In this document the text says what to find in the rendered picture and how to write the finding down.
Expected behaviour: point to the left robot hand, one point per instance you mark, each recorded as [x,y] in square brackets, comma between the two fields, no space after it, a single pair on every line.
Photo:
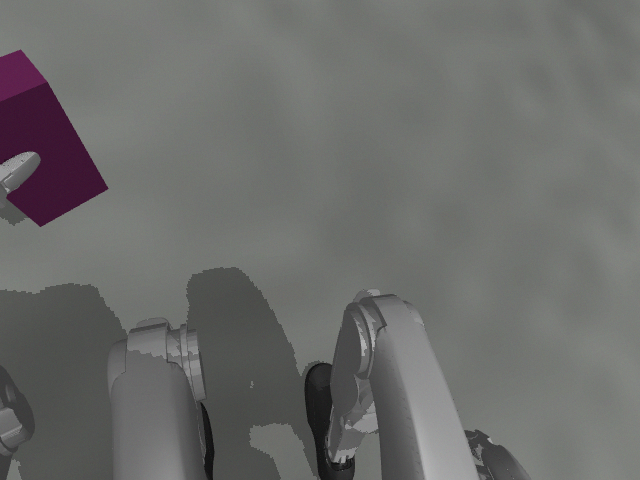
[16,171]

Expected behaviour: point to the carton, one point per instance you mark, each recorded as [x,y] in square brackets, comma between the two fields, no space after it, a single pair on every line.
[32,119]

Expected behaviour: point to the left robot arm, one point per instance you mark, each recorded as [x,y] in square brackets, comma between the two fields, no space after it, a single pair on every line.
[17,423]

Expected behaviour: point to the right robot foot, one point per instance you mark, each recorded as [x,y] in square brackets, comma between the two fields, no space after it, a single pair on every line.
[318,402]

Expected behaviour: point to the right robot hand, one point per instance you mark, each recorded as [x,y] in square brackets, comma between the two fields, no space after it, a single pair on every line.
[499,463]

